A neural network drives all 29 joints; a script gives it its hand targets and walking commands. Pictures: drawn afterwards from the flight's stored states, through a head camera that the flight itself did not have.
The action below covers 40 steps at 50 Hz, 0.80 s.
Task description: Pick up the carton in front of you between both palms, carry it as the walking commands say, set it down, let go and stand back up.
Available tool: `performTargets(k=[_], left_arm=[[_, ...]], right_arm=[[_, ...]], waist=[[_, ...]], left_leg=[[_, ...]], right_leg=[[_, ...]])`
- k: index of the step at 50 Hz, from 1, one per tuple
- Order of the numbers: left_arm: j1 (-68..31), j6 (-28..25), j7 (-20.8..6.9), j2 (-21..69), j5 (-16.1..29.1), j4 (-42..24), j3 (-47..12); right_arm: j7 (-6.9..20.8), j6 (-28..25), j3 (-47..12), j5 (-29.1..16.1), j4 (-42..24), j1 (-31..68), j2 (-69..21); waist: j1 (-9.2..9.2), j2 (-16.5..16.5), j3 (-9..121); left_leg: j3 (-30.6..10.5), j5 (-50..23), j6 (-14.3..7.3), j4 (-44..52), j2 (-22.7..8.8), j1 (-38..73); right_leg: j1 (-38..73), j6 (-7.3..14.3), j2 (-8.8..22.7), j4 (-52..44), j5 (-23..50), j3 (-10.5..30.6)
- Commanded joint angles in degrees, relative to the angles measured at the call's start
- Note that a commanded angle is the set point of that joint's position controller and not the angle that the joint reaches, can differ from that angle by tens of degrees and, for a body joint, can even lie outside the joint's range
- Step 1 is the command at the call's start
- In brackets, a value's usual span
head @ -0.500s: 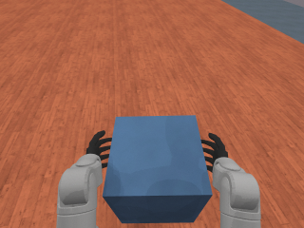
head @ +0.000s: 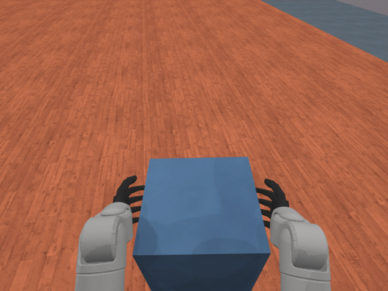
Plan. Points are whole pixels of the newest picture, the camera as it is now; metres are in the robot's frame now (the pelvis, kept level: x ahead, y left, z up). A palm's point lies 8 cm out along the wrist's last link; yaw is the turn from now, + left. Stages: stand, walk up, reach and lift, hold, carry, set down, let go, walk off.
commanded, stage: carry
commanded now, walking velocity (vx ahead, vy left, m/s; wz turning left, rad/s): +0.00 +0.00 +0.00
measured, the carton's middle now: (200, 229) +0.28 +0.00 +0.00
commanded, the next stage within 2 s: hold in 1.58 s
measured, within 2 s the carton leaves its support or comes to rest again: neither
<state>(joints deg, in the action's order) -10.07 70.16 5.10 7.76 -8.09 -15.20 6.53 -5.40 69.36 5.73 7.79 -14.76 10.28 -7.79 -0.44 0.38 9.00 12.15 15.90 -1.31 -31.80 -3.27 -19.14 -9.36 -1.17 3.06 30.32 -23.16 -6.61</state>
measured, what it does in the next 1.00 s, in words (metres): shifts its weight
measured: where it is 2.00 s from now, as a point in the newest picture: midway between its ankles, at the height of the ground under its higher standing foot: outside the picture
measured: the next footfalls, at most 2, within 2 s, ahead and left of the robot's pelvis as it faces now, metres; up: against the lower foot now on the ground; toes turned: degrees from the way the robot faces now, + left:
none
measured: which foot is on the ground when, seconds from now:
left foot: down 0.00-1.00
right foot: down 0.00-1.00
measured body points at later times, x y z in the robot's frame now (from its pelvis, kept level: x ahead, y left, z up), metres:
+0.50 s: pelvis -0.03 -0.01 +0.00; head -0.06 -0.01 +0.45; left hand +0.24 +0.14 +0.07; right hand +0.24 -0.16 +0.08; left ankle +0.00 +0.10 -0.73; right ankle -0.11 -0.11 -0.73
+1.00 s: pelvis -0.07 +0.00 +0.00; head -0.10 +0.00 +0.45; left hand +0.22 +0.14 +0.03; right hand +0.22 -0.16 +0.03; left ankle +0.00 +0.10 -0.73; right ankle -0.11 -0.11 -0.73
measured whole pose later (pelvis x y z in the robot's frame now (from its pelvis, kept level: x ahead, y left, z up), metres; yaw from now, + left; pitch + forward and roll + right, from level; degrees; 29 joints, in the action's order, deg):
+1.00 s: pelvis -0.07 +0.00 +0.00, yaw +0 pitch +1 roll +0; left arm -9.8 47.8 2.2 7.7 -14.2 7.2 7.1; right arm -2.0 46.9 6.9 14.0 7.1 9.4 -7.7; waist -0.2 0.1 6.6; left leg 11.7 9.3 -1.9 -28.3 -4.3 -20.3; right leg -11.5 0.8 1.6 29.3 -19.2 -7.2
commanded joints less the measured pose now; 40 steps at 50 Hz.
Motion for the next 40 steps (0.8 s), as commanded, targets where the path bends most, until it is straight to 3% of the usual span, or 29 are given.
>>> performTargets(k=[1,7,15,21,30,40], left_arm=[[-27.4,-0.6,-15.7,53.2,25.4,-4.9,-40.4],[-26.1,-0.6,-15.7,53.0,25.2,-5.0,-40.5],[-26.8,-0.4,-15.8,52.8,25.3,-5.5,-40.7],[-23.3,-1.1,-16.1,53.4,23.6,-1.4,-40.5],[-25.5,-7.9,-16.7,53.5,21.5,1.3,-40.6],[-22.0,-17.1,-16.3,48.5,15.0,8.3,-35.4]], right_arm=[[15.3,-0.1,-40.5,-25.1,-3.9,26.3,-54.5],[15.0,-0.1,-40.3,-24.4,-4.1,24.7,-54.3],[15.2,0.1,-40.5,-24.7,-5.0,25.8,-53.9],[16.0,-0.4,-40.0,-23.4,-1.1,22.3,-54.2],[16.9,-7.0,-39.9,-21.4,1.7,24.5,-54.3],[16.4,-16.2,-34.4,-14.7,9.2,20.1,-49.7]], waist=[[0.25,0.2,13.7],[0.31,1.5,13.7],[0.34,0.6,11.5],[0.32,0.0,8.8],[0.16,-0.1,6.4],[0.2,-0.4,6.8]], left_leg=[[-5.6,-36.0,-0.2,-1.7,-6.1,12.4],[-5.4,-30.7,-0.2,-2.1,-5.8,11.4],[-6.2,-27.0,-0.2,-0.2,-6.5,11.2],[-6.9,-22.8,-0.2,2.0,-6.8,9.9],[-7.8,-14.2,-0.2,5.3,-6.9,8.7],[-8.0,-12.5,-0.3,6.5,-7.2,8.4]], right_leg=[[1.2,0.3,6.5,-0.5,41.8,3.3],[1.8,0.8,7.0,-0.4,43.0,3.5],[-0.2,1.4,6.2,-2.1,32.5,3.7],[-1.8,1.8,6.0,-3.8,25.7,4.2],[-4.6,2.5,5.8,-6.6,15.1,4.9],[-5.5,2.8,5.6,-7.2,12.2,5.3]])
